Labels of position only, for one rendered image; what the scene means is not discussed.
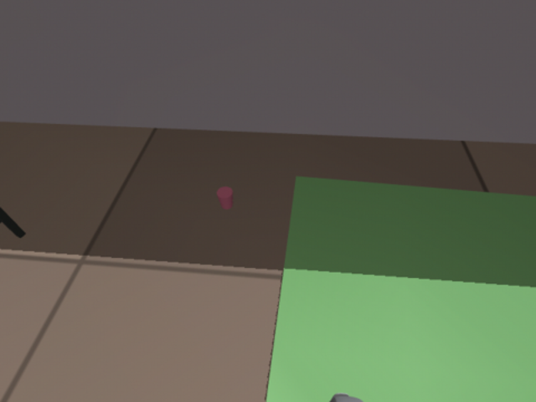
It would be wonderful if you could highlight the cup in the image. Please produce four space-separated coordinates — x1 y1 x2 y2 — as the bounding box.
217 187 233 209

